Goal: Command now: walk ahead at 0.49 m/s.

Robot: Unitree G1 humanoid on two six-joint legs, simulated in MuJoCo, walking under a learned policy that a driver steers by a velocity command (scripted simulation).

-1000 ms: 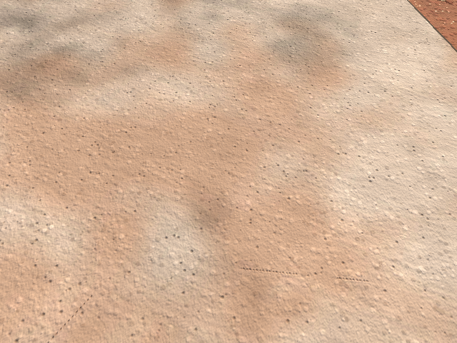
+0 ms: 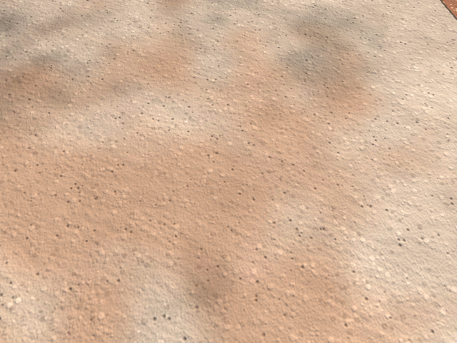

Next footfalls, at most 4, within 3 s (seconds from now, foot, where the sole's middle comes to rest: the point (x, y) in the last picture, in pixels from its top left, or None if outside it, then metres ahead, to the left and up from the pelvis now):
0.46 right None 0.44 -0.15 -0.76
1.02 left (199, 258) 0.71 0.12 -0.76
1.54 right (220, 167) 1.07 0.07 -0.76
2.02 left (154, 125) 1.28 0.33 -0.76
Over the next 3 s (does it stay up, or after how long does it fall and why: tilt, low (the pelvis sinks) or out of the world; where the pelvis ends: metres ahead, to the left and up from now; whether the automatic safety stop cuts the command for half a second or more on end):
stays up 1.54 0.19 0.00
